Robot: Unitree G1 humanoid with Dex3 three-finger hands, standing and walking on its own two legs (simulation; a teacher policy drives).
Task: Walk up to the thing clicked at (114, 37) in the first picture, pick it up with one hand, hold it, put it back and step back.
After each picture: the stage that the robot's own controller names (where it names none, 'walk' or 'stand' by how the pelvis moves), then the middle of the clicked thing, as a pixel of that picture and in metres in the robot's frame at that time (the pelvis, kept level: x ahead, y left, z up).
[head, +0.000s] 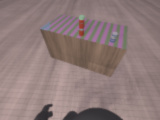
stand; (113, 37) +0.97 -0.23 -0.07
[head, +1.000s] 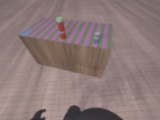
walk; (96, 37) +0.87 +0.03 -0.04
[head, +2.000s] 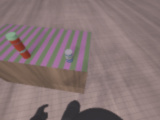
stand; (69, 56) +0.51 +0.25 -0.05
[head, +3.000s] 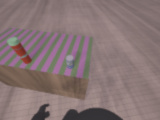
walk; (70, 62) +0.48 +0.21 -0.05
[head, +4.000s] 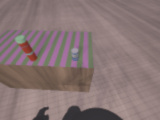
stand; (75, 54) +0.57 +0.19 -0.05
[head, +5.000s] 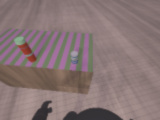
stand; (74, 57) +0.54 +0.18 -0.07
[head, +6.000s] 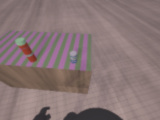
stand; (73, 57) +0.56 +0.20 -0.07
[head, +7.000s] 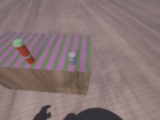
stand; (72, 58) +0.54 +0.21 -0.07
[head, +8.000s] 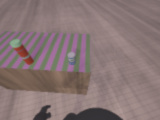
stand; (71, 58) +0.53 +0.21 -0.07
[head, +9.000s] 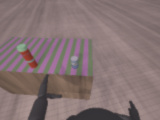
rise first; (74, 62) +0.52 +0.20 -0.07
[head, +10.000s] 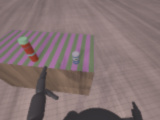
go down; (75, 57) +0.54 +0.19 -0.06
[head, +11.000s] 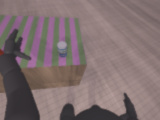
go down; (62, 49) +0.52 +0.19 -0.01
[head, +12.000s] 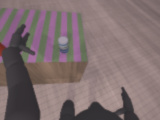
close in; (63, 45) +0.53 +0.18 +0.01
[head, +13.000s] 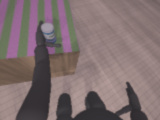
close; (49, 34) +0.56 +0.20 +0.05
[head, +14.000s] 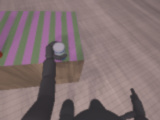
lift; (60, 52) +0.46 +0.18 +0.04
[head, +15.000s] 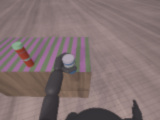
lift; (70, 64) +0.32 +0.14 +0.15
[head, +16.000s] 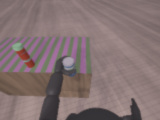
hold; (70, 67) +0.32 +0.15 +0.12
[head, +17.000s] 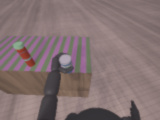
hold; (66, 64) +0.33 +0.17 +0.14
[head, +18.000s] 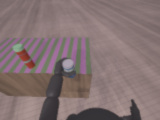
crouch; (69, 68) +0.32 +0.15 +0.11
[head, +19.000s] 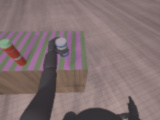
crouch; (62, 47) +0.45 +0.19 +0.14
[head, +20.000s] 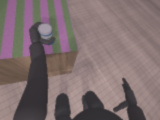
lower; (47, 35) +0.54 +0.20 +0.04
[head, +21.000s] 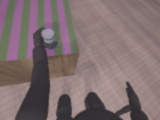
lower; (50, 39) +0.53 +0.20 +0.04
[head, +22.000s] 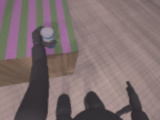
lower; (49, 38) +0.53 +0.20 +0.04
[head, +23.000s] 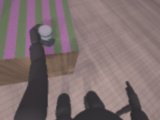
lower; (47, 36) +0.54 +0.21 +0.05
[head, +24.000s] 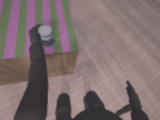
loosen; (47, 36) +0.54 +0.21 +0.05
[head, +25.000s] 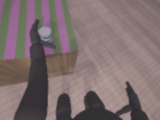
withdraw; (47, 37) +0.53 +0.21 +0.04
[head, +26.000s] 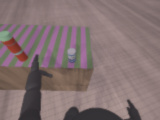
sink last; (71, 55) +0.50 +0.18 -0.01
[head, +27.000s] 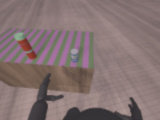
stand; (74, 55) +0.53 +0.20 -0.02
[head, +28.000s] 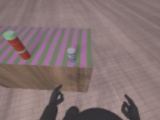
stand; (71, 55) +0.51 +0.19 +0.00
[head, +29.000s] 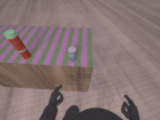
stand; (72, 54) +0.52 +0.19 +0.00
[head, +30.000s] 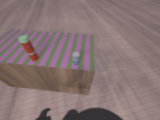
stand; (76, 58) +0.53 +0.17 -0.05
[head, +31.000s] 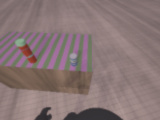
stand; (73, 59) +0.52 +0.19 -0.07
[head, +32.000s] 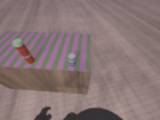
stand; (72, 60) +0.51 +0.20 -0.07
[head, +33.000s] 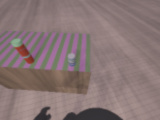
stand; (71, 60) +0.51 +0.20 -0.07
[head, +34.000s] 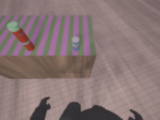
walk; (75, 44) +0.60 +0.17 -0.05
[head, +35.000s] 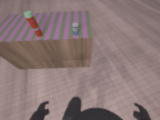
walk; (75, 29) +0.84 +0.24 -0.04
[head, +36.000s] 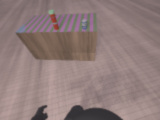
stand; (84, 24) +1.14 +0.21 -0.05
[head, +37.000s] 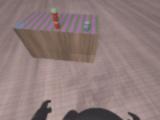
stand; (86, 26) +1.12 +0.15 -0.06
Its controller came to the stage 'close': yes
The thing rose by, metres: 0.21
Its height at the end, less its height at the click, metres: +0.00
